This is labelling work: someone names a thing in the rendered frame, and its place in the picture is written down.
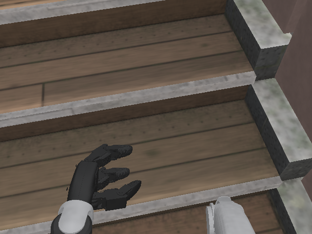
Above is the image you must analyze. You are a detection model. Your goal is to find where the left robot hand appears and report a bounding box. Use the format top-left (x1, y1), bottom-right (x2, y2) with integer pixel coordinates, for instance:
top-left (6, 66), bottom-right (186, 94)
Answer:
top-left (66, 143), bottom-right (141, 212)

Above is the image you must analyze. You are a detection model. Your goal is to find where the left robot forearm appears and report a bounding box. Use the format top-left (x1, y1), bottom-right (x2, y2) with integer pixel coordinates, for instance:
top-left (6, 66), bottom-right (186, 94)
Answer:
top-left (51, 200), bottom-right (94, 234)

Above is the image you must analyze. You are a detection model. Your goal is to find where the robot right shin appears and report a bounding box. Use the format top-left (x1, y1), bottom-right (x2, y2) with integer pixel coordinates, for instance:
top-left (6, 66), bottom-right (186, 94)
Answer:
top-left (215, 196), bottom-right (244, 211)

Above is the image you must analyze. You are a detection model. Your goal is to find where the robot right thigh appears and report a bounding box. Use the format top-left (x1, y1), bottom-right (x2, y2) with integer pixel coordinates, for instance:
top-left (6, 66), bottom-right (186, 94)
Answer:
top-left (206, 201), bottom-right (255, 234)

